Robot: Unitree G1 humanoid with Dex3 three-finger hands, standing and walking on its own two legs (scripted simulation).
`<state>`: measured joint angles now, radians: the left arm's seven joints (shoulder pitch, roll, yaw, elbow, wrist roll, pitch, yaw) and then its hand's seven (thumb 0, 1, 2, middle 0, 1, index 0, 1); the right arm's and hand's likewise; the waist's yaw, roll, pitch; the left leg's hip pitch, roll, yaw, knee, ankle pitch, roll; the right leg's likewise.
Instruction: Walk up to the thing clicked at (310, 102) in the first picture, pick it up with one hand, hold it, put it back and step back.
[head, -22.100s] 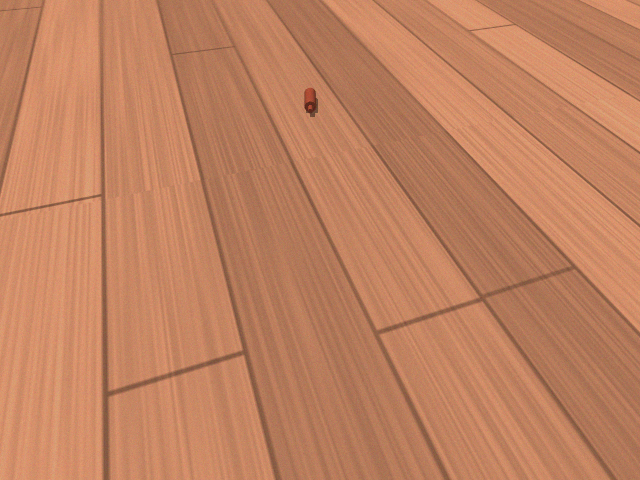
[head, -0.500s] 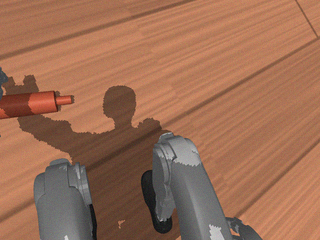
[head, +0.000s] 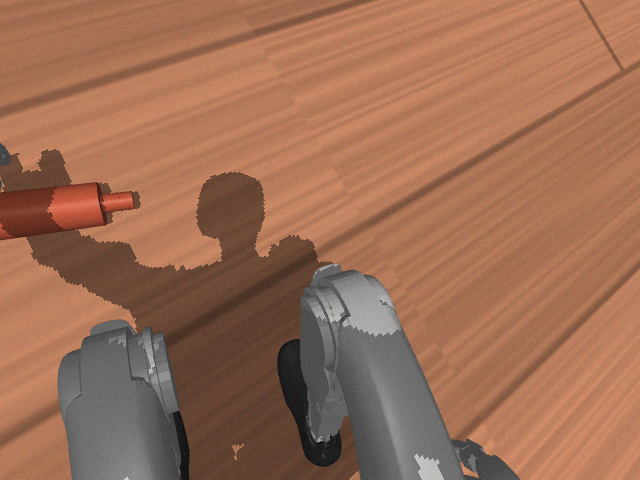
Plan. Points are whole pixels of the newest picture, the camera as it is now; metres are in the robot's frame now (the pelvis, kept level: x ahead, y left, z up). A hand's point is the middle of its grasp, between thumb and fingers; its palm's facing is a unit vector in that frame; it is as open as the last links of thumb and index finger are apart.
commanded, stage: rise first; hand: left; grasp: from above
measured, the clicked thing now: (61, 208) +0.51 +0.22 -0.30
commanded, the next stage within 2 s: approach in 0.52 s
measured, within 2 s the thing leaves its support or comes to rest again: neither
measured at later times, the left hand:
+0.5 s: hand out of the picture +0.46 +0.29 -0.17, palm faces -0.47 -0.03 -0.88, open 14.1 cm
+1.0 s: hand (21, 175) +0.51 +0.23 -0.17, palm faces -0.40 -0.02 -0.91, open 13.9 cm
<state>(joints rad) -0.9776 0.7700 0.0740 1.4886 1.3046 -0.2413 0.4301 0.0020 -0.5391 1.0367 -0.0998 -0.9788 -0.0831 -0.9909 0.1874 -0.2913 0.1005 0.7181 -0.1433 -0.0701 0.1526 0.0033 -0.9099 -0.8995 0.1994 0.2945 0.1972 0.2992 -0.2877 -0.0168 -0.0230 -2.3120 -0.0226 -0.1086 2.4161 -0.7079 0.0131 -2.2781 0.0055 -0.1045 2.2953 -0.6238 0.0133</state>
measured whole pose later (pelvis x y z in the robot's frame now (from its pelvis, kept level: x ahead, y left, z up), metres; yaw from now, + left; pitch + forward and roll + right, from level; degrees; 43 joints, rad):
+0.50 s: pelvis +0.00 +0.00 +0.01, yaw +0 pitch +35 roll -8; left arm -0.99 0.76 0.05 1.48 1.30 -0.24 0.40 0.00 -0.52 1.02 -0.12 -0.95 -0.10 -0.97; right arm 0.18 -0.29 0.10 0.72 -0.13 -0.06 0.15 0.00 -0.91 -0.90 0.20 0.29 0.20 0.30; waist -0.28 -0.01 -0.04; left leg -2.30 -0.03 -0.10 2.40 -0.70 0.02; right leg -2.27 0.00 -0.10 2.28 -0.63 0.02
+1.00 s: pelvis +0.00 +0.00 +0.00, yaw +0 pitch +36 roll -8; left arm -1.15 0.71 -0.01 1.58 1.33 -0.18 0.46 0.00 -0.52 1.04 -0.11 -1.03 -0.10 -1.03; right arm 0.19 -0.29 0.12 0.71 -0.15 -0.09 0.15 0.00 -0.91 -0.90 0.20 0.29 0.20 0.30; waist -0.34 -0.01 -0.04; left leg -2.32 -0.02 -0.11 2.40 -0.70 0.01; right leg -2.29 0.01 -0.10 2.28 -0.62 0.01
